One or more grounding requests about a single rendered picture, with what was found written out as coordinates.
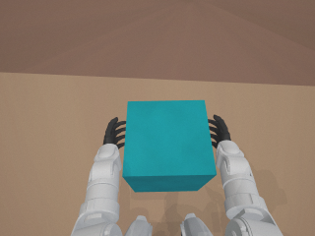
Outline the robot right thigh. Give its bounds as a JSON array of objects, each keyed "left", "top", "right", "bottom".
[{"left": 180, "top": 217, "right": 213, "bottom": 236}]

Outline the right robot forearm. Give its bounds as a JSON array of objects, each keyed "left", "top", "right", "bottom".
[{"left": 216, "top": 140, "right": 278, "bottom": 227}]

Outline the left robot upper arm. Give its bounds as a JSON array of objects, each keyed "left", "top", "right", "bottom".
[{"left": 71, "top": 221, "right": 123, "bottom": 236}]

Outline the robot right hand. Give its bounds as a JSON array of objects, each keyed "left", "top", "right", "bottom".
[{"left": 208, "top": 114, "right": 231, "bottom": 148}]

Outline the robot left hand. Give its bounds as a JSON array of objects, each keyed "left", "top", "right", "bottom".
[{"left": 103, "top": 117, "right": 126, "bottom": 149}]

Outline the right robot upper arm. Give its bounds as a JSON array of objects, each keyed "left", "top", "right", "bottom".
[{"left": 224, "top": 216, "right": 283, "bottom": 236}]

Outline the robot left shin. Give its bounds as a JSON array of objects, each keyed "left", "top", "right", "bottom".
[{"left": 136, "top": 215, "right": 147, "bottom": 221}]

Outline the left robot forearm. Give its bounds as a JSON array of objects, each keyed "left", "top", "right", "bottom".
[{"left": 70, "top": 144, "right": 122, "bottom": 236}]

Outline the carton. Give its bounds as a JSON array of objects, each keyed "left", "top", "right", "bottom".
[{"left": 122, "top": 99, "right": 217, "bottom": 193}]

